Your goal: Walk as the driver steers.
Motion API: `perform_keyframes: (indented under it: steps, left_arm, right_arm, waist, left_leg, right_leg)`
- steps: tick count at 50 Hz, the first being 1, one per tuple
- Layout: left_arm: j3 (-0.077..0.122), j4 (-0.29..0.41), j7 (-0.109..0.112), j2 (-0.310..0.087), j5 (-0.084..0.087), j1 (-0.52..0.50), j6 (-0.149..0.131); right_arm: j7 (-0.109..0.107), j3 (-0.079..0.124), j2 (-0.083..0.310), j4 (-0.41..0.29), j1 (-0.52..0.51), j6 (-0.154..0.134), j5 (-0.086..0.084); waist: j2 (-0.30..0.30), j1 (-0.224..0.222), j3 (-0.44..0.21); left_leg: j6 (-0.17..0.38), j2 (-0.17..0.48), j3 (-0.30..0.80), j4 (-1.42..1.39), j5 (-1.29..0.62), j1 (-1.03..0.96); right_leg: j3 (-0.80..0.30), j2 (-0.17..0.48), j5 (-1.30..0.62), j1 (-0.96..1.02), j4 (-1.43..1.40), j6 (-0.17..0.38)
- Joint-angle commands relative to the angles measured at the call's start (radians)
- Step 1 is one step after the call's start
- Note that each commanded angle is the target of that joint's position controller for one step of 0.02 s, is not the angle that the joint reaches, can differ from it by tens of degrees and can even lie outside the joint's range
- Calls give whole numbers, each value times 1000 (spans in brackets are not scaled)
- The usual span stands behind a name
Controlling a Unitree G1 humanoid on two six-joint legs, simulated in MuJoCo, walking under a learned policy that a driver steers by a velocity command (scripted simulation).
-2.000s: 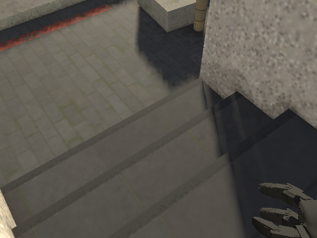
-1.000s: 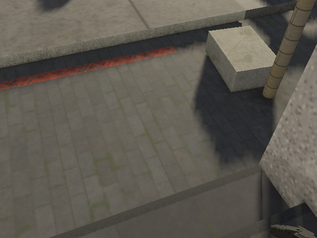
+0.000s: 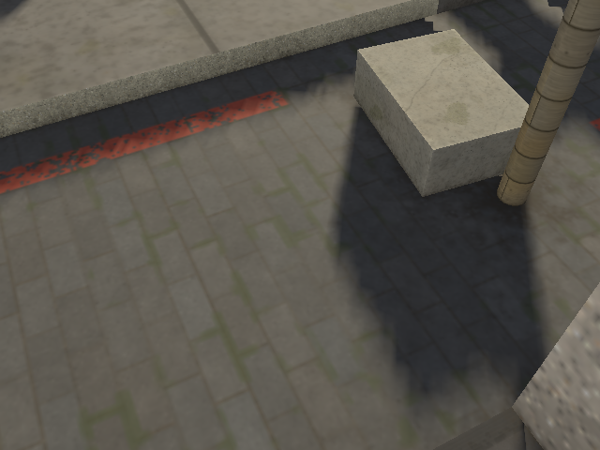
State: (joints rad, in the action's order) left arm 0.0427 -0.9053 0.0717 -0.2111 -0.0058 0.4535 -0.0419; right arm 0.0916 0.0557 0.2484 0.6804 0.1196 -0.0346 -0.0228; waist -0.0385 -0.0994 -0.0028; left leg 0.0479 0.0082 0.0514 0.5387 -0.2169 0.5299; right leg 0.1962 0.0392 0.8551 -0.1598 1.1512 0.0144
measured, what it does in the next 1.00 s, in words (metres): goes down, turning left: left foot 0.15 m lower, then right foot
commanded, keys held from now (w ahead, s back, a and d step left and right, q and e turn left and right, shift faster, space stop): w+q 0.56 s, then w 0.16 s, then w+e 0.28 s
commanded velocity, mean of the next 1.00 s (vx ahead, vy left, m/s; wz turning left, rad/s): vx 0.50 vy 0.00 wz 0.36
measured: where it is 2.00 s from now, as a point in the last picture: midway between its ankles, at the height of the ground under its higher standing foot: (254, 272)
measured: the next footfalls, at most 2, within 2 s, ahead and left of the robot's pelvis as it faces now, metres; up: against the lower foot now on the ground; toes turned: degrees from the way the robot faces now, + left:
left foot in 0.02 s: +0.16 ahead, +0.11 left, -0.15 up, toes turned +0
right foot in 0.42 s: +0.40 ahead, -0.09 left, -0.15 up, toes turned +19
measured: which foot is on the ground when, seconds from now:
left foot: up 0.00-0.00, down 0.02-0.42, up 0.44-0.88, down 0.90-1.00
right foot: down 0.00-0.02, up 0.04-0.40, down 0.42-0.90, up 0.92-1.00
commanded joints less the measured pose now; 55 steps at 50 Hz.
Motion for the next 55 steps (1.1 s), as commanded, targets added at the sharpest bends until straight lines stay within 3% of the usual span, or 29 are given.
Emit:
perform_keyframes:
  steps: [1, 2, 3, 4, 5, 6, 8, 10, 13, 15, 16, 20, 21, 22, 23, 24, 25, 27, 30, 35, 42, 45, 46, 47, 48, 49, 50, 52, 55]
  left_arm:
    - [38, 50, -18, -187, 6, -61, -39]
    - [9, 34, -39, -56, -7, 128, -68]
    - [-5, 36, -65, -119, 19, 181, -99]
    - [10, 128, -62, -168, 38, 10, -102]
    - [-2, 202, -35, -121, 63, -145, -88]
    - [-10, 227, -5, -105, 50, -232, -74]
    - [-11, 234, 8, -88, 5, -160, -48]
    - [7, 237, 1, -118, 1, -138, -36]
    - [1, 327, -23, -90, -54, -338, -64]
    - [-6, 339, -39, -45, -10, -343, -54]
    - [13, 290, -49, -91, 10, -226, -58]
    - [49, 293, -76, -156, 10, -114, -67]
    - [66, 241, -82, -193, 5, 62, -79]
    - [73, 212, -97, -237, 5, 101, -83]
    - [75, 226, -108, -237, 18, 55, -80]
    - [80, 220, -113, -220, 43, -3, -84]
    - [64, 233, -116, -163, 32, -61, -82]
    - [46, 212, -111, -135, 18, -145, -83]
    - [56, 166, -92, -169, -8, -129, -87]
    - [53, 112, -38, -157, 13, -47, -65]
    - [56, 76, -34, -153, 43, 42, -10]
    - [58, 53, -41, -124, 33, 76, -1]
    - [41, 49, -60, -54, 24, 120, -25]
    - [29, 78, -80, -91, 51, 190, -59]
    - [31, 116, -85, -124, 74, 157, -78]
    - [40, 162, -70, -138, 92, 14, -90]
    - [44, 159, -37, -147, 75, -53, -75]
    - [39, 133, -26, -89, 30, -17, -32]
    - [45, 170, -36, -76, 27, -125, -21]
  right_arm:
    - [-32, 83, 180, 57, 337, -11, -1]
    - [-31, 79, 264, 119, 439, -7, 20]
    - [-24, 56, 195, 111, 497, -10, -1]
    - [-30, 64, 192, 123, 528, 6, -21]
    - [-51, 67, 220, 155, 438, 15, -30]
    - [-66, 52, 187, 133, 331, 16, -23]
    - [-69, 23, 133, 86, 175, -7, 26]
    - [-65, 8, 96, 61, 103, -27, 16]
    - [-125, 14, 114, 54, 127, -16, 8]
    - [-138, 26, 144, 68, 168, 4, 8]
    - [-135, 36, 163, 50, 144, 2, 22]
    - [-102, 24, 90, -17, 90, 10, -3]
    - [-96, 20, 70, -43, 42, -1, 0]
    - [-99, 4, -44, -26, 254, -4, 7]
    - [-99, 2, -24, 3, 439, -18, -9]
    - [-107, 29, 67, -7, 331, -11, -40]
    - [-121, 42, 121, -49, 149, 9, -25]
    - [-113, 42, 102, -86, 103, 38, -3]
    - [-83, 44, 72, -86, 66, 37, 0]
    - [-28, 24, 29, -125, -131, 5, 20]
    - [-8, 10, 46, -79, -168, -18, -9]
    - [-34, 50, 100, 68, 207, -39, 27]
    - [-35, 49, 125, 103, 336, -40, 52]
    - [-39, 62, 176, 102, 376, -28, 37]
    - [-37, 86, 234, 131, 409, -12, 18]
    - [-48, 82, 220, 122, 330, -11, 34]
    - [-54, 50, 128, 99, 212, -22, 46]
    - [-52, 18, 47, 117, 66, -55, 36]
    - [-79, 19, 51, 156, 55, -70, 44]
  waist:
    - [60, 242, -65]
    - [-326, 186, -216]
    - [-253, 220, -468]
    - [-146, 280, -481]
    - [-17, 224, -303]
    - [58, 186, -160]
    - [104, 52, -62]
    - [67, -6, 33]
    - [2, 58, 14]
    - [-75, 70, -59]
    - [-91, 39, -108]
    - [-81, -52, -92]
    - [-1, -144, -128]
    - [302, -8, -189]
    - [453, 96, -195]
    - [334, 96, -40]
    - [111, 49, 42]
    - [69, 100, 58]
    - [67, 112, 40]
    - [117, 38, 16]
    - [114, -4, 84]
    - [1, 165, -69]
    - [-148, 207, -221]
    - [-256, 198, -338]
    - [-272, 210, -391]
    - [-163, 192, -306]
    - [-50, 158, -208]
    - [9, 40, -31]
    - [-62, 47, 39]
  left_leg:
    - [108, -58, -111, -101, -195, -609]
    - [290, 183, 173, 227, -674, -1061]
    - [411, 264, 419, 229, -475, -1166]
    - [441, 300, 554, -3, -148, -1136]
    - [395, 319, 667, -144, 280, -984]
    - [363, 322, 695, -195, 348, -793]
    - [338, 303, 641, -156, 289, -393]
    - [236, 138, 393, -156, 309, -152]
    - [186, -20, 214, -215, 180, 113]
    - [209, 10, 229, -212, 153, 60]
    - [215, 41, 259, -166, 113, 39]
    - [152, 9, 367, 128, 27, -147]
    - [104, -62, 324, 404, -1, -92]
    - [47, -200, 266, 761, 714, 107]
    - [40, -181, 263, 910, 859, 279]
    - [28, -118, 203, 958, 767, 452]
    - [37, -61, 165, 918, 657, 443]
    - [14, 10, 182, 817, 581, 314]
    - [9, 12, 157, 662, 294, 276]
    - [-3, -27, 41, 159, -127, 109]
    - [17, 67, 32, -167, -76, -25]
    - [66, 101, 11, -230, -205, -632]
    - [82, 208, 67, 89, -571, -1000]
    - [118, 323, 160, 227, -664, -1110]
    - [222, 402, 322, 120, -348, -1090]
    - [266, 434, 371, -59, 161, -898]
    - [259, 417, 414, -174, 257, -721]
    - [205, 363, 295, -190, -4, -385]
    - [130, 272, 93, -263, -44, -285]
  right_leg:
    - [-102, 133, -1182, -316, 336, 27]
    - [-100, -7, 23, -766, 956, -63]
    - [-284, -12, 41, -812, 1030, -75]
    - [-280, -25, -49, -893, 958, -91]
    - [-231, 1, -185, -1040, 857, -91]
    - [-218, 5, -247, -1064, 854, -97]
    - [-297, 50, -318, -915, 796, -58]
    - [-310, 94, -554, -830, 405, -17]
    - [-207, 31, -992, -370, -258, -78]
    - [-196, -30, -1036, -228, -328, -101]
    - [-219, -26, -1128, -144, -204, -92]
    - [-213, -58, -737, -37, -426, -27]
    - [-234, -31, -751, 134, -529, 3]
    - [-522, 195, -850, 302, -540, 149]
    - [-895, 353, -775, 295, -720, 264]
    - [-974, 387, -526, 206, -794, 294]
    - [-835, 337, -462, 70, -807, 265]
    - [-681, 325, -614, -152, -751, 240]
    - [-479, 238, -555, -191, -725, 191]
    - [-265, 169, -495, -216, -672, 124]
    - [-348, 169, -472, -41, -416, 92]
    - [-283, 56, -489, -298, 118, 54]
    - [-304, -19, -36, -637, 519, 28]
    - [-394, 25, -82, -799, 627, 15]
    - [-387, 19, -152, -901, 682, -7]
    - [-380, 32, -416, -950, 502, 0]
    - [-324, 54, -529, -903, 498, -8]
    - [-374, 97, -647, -750, 326, -40]
    - [-373, 102, -735, -648, 20, -51]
